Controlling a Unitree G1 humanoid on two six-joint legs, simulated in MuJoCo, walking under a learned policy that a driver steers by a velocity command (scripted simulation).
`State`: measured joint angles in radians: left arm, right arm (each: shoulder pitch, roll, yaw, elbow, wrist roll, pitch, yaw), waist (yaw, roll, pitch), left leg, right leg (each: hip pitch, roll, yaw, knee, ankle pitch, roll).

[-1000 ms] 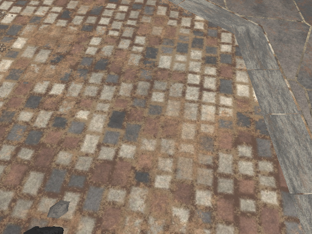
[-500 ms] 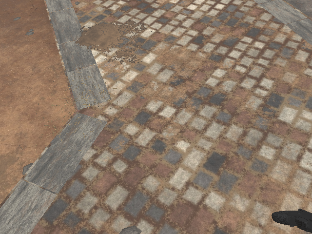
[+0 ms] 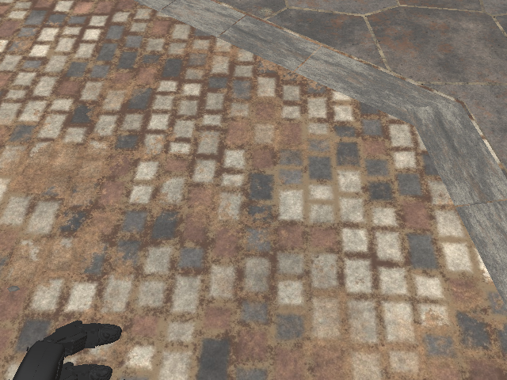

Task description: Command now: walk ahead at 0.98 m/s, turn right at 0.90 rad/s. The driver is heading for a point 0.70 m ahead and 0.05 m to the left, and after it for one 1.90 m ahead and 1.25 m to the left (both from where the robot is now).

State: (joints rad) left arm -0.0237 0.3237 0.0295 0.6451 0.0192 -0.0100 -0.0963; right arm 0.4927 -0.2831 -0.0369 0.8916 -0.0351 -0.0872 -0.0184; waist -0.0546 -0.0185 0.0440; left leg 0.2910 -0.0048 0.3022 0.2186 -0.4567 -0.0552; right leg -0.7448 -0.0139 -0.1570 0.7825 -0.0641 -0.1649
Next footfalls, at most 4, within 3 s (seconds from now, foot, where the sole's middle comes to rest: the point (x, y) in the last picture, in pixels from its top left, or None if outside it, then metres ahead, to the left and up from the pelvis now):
0.04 right None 0.23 -0.04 -0.74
0.50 left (253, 290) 0.68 0.00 -0.74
0.92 right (274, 165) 1.13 -0.09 -0.74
1.32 left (167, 133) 1.30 0.27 -0.74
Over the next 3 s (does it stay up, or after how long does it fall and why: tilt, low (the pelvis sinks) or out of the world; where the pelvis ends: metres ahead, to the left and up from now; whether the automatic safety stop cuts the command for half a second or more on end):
stays up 1.79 1.07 0.03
